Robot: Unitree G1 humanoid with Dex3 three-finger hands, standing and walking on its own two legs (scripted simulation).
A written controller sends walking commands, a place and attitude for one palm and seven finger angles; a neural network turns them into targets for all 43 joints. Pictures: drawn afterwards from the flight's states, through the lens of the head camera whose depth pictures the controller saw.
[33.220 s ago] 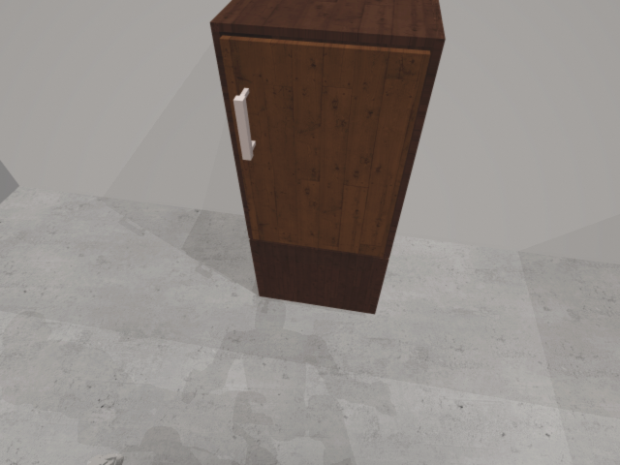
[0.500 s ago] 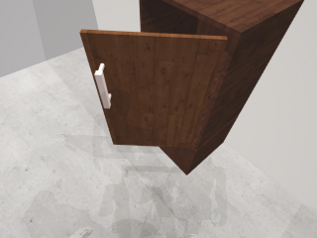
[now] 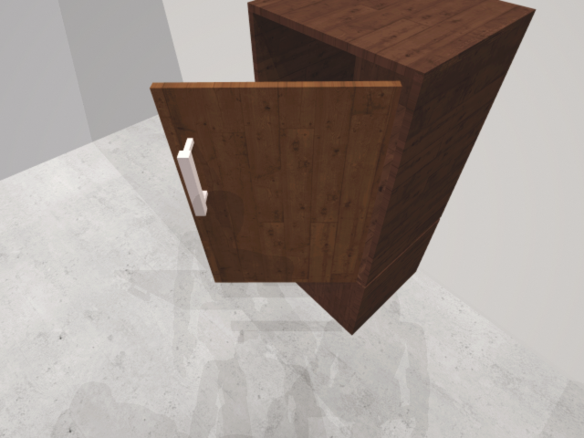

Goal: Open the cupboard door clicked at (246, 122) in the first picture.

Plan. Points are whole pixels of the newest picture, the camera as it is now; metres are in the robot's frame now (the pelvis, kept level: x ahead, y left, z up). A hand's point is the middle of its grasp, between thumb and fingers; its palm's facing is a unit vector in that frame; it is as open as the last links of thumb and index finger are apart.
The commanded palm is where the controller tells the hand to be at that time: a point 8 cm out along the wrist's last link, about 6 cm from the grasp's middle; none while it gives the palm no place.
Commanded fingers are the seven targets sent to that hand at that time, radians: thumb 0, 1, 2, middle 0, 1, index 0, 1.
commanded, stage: look again from close up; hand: left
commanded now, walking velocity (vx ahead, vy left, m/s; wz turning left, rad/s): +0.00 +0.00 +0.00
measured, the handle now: (195, 178) +0.55 +0.21 +0.02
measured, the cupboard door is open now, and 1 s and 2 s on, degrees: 47 47 47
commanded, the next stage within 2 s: raise the hand with hooked fingers in 0.52 s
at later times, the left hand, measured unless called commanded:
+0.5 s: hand out of the picture +0.03 +0.16 -0.17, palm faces +0.00 -0.98 -0.22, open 7.4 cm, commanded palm none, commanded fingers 0.00 0.90 0.90 -0.20 -0.30 -0.20 -0.30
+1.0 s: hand (187, 411) +0.17 +0.15 -0.04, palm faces -0.02 -1.00 +0.00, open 8.3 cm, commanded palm +0.14 +0.23 -0.04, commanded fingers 0.00 0.43 0.70 -0.23 -0.60 -0.23 -0.60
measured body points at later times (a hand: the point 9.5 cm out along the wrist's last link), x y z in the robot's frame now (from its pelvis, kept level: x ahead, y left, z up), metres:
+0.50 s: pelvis +0.01 -0.02 +0.00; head +0.02 -0.03 +0.45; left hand +0.03 +0.21 -0.15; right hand +0.01 -0.24 -0.16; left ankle -0.01 +0.10 -0.73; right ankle -0.02 -0.11 -0.73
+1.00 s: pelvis -0.04 -0.02 -0.07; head +0.00 -0.02 +0.38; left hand +0.16 +0.21 -0.03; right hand +0.20 -0.27 -0.10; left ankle -0.01 +0.10 -0.73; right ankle -0.02 -0.12 -0.73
